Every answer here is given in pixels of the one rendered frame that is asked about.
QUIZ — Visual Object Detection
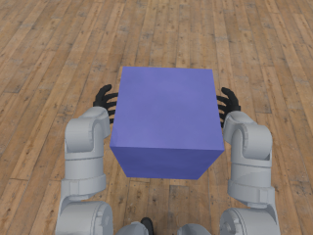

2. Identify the left robot upper arm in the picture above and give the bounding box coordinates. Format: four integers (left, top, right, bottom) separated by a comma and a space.
56, 201, 113, 235

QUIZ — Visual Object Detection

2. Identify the left robot foot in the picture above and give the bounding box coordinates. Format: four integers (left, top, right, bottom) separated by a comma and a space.
141, 217, 154, 235

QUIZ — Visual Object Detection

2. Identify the robot right hand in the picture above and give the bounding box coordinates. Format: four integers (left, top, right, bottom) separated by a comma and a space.
216, 87, 241, 128

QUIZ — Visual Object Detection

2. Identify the robot left forearm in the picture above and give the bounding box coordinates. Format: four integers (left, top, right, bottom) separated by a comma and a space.
55, 106, 111, 235

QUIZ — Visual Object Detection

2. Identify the left robot shin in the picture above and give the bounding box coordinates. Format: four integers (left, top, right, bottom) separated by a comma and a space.
131, 221, 147, 229

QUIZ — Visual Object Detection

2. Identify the robot left hand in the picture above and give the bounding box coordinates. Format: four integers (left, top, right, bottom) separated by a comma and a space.
93, 84, 118, 124

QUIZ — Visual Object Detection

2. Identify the carton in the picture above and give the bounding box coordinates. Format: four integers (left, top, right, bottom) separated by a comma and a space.
110, 66, 225, 180

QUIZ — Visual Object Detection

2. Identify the robot right forearm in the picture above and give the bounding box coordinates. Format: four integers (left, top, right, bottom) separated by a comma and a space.
222, 111, 281, 235

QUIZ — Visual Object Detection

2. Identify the right robot upper arm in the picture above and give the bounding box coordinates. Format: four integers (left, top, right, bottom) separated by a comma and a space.
219, 208, 280, 235

